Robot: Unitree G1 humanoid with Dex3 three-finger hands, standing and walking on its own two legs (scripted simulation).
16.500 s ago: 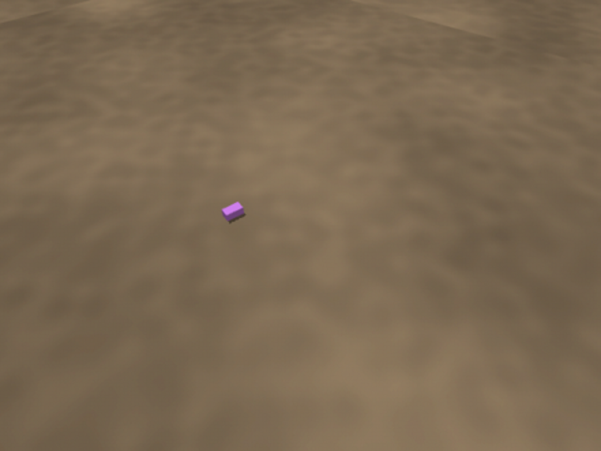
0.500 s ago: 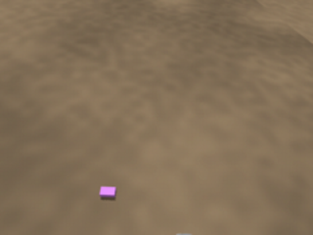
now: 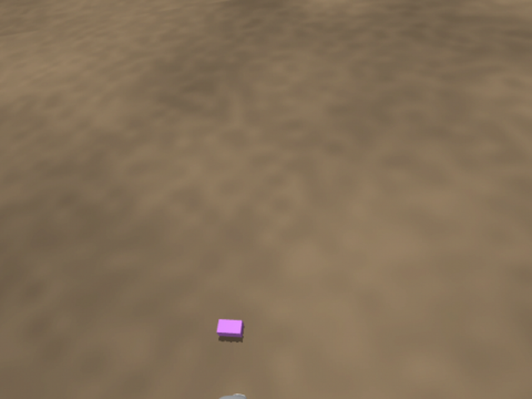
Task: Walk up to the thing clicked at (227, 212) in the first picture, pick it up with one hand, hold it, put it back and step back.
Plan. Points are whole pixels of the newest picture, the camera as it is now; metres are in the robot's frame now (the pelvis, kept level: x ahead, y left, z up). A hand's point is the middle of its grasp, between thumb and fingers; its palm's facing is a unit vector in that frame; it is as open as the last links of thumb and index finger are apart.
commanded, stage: walk up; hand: left
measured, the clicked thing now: (230, 328) +0.49 +0.23 -0.73
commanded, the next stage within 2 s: stand in 0.12 s
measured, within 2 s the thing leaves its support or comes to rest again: neither
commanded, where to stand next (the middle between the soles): +0.09 +0.02 m, yaw -3 degrees
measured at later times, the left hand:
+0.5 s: hand out of the picture +0.08 +0.26 -0.14, palm faces -0.05 -0.95 -0.30, open 7.4 cm
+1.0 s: hand out of the picture +0.08 +0.29 -0.13, palm faces -0.06 -0.93 -0.35, open 7.4 cm
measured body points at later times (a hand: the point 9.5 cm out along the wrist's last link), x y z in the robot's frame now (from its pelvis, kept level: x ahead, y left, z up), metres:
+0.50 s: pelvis +0.00 +0.02 +0.02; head +0.00 +0.03 +0.47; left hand +0.08 +0.31 -0.11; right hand +0.09 -0.29 -0.10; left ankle +0.04 +0.16 -0.72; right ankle +0.02 -0.11 -0.72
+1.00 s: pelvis +0.00 +0.03 +0.03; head +0.01 +0.03 +0.48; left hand +0.08 +0.34 -0.10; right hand +0.06 -0.27 -0.11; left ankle +0.04 +0.16 -0.72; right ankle +0.02 -0.11 -0.72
